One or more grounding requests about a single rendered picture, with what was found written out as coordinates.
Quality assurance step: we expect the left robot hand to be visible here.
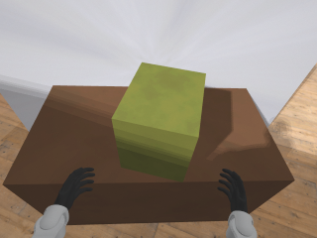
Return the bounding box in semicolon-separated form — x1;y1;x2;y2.
53;167;95;210

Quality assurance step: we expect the robot right forearm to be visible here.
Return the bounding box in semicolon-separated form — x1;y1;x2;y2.
226;210;258;238

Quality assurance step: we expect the carton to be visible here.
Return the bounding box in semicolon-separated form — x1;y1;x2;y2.
111;62;206;182

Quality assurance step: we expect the pedestal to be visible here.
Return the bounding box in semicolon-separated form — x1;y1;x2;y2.
2;85;295;225

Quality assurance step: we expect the robot left forearm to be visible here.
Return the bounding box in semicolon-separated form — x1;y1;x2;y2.
32;204;69;238

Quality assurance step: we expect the right robot hand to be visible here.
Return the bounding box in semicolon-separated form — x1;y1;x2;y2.
217;169;248;213

